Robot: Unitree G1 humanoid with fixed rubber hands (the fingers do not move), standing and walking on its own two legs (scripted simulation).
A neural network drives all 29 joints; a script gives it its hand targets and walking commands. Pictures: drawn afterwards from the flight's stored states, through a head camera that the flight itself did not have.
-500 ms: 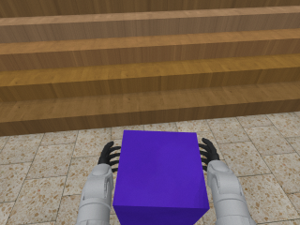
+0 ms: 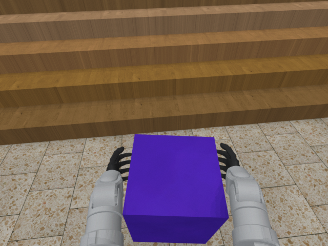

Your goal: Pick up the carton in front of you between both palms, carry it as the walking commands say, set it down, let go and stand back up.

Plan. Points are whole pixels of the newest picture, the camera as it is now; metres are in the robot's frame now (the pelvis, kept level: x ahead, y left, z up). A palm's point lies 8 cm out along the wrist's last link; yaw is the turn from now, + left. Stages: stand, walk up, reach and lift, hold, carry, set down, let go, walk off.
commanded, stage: reach and lift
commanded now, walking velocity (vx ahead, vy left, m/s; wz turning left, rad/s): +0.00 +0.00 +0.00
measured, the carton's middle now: (171, 191) +0.29 +0.00 -0.05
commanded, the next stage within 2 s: hold in 0.52 s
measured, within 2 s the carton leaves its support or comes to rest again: neither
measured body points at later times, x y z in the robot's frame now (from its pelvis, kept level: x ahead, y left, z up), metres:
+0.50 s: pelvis +0.02 +0.00 +0.01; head -0.02 +0.00 +0.45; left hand +0.32 +0.15 +0.03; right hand +0.32 -0.15 +0.03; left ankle +0.03 +0.12 -0.74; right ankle +0.03 -0.12 -0.74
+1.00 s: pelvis +0.00 +0.00 +0.00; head -0.04 +0.00 +0.45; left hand +0.30 +0.15 +0.05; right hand +0.31 -0.15 +0.05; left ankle +0.03 +0.12 -0.74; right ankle +0.03 -0.12 -0.74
